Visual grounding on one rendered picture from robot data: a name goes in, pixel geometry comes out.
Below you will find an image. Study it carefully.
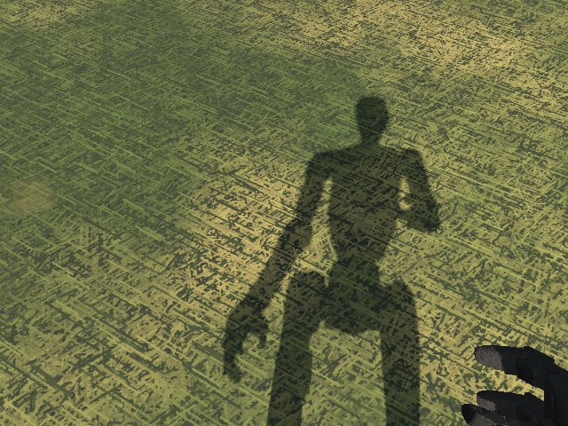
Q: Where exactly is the robot right hand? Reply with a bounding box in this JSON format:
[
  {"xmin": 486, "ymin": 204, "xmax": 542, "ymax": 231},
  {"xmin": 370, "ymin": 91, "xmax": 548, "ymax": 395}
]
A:
[{"xmin": 461, "ymin": 345, "xmax": 568, "ymax": 426}]

